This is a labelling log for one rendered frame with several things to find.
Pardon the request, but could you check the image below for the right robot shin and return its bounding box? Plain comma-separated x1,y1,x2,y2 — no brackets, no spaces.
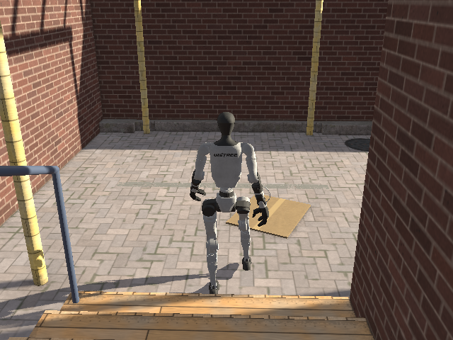
241,219,251,261

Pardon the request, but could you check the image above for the robot right hand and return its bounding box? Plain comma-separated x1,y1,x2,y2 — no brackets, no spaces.
253,206,269,227

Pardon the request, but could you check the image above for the left robot forearm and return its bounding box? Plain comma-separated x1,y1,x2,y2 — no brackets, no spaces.
190,170,201,193

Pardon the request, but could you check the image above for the left robot thigh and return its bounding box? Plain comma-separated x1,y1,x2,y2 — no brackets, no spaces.
202,198,219,253

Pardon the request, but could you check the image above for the robot left upper arm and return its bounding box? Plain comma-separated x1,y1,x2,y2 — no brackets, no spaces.
194,142,212,181

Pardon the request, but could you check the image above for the robot left hand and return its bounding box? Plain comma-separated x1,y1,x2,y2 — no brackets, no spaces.
190,189,206,201

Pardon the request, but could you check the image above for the robot right upper arm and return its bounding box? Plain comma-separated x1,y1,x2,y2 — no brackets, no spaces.
241,142,258,183

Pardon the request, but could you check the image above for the right robot forearm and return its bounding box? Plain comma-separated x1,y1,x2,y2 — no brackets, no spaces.
252,172,267,208

